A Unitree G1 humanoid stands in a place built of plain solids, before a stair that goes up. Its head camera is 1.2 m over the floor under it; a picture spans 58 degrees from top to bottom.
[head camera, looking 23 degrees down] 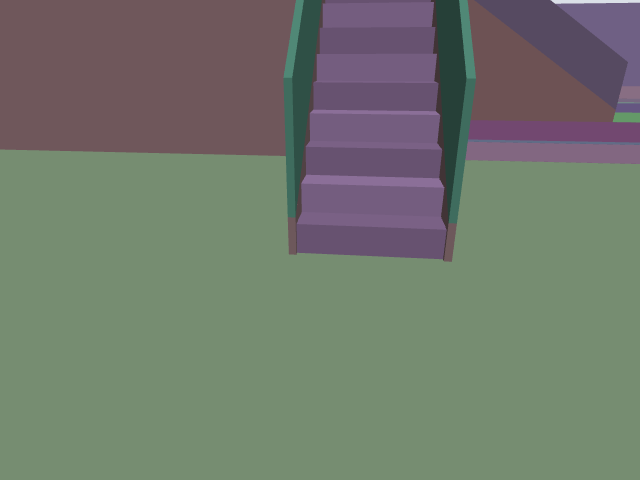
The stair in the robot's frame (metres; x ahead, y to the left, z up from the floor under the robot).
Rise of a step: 0.20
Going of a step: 0.24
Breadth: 0.95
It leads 6 degrees to the right of straight ahead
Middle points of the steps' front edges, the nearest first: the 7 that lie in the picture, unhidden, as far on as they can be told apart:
2.56 -0.32 0.21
2.80 -0.34 0.41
3.03 -0.37 0.61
3.27 -0.39 0.81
3.50 -0.42 1.02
3.74 -0.44 1.22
3.97 -0.47 1.42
